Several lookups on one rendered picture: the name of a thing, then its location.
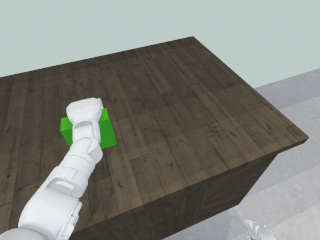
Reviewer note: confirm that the right robot hand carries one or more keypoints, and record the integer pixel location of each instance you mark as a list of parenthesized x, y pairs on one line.
[(260, 229)]

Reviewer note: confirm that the sponge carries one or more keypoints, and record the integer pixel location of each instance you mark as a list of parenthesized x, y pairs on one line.
[(107, 135)]

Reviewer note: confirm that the robot left upper arm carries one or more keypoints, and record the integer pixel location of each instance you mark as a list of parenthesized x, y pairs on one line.
[(52, 216)]

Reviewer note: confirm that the left robot hand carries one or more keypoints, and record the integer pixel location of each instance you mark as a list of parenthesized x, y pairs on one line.
[(85, 108)]

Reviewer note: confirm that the robot left forearm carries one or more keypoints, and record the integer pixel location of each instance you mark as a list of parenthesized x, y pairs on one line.
[(71, 176)]

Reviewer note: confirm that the table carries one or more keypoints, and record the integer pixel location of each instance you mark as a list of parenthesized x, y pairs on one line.
[(192, 139)]

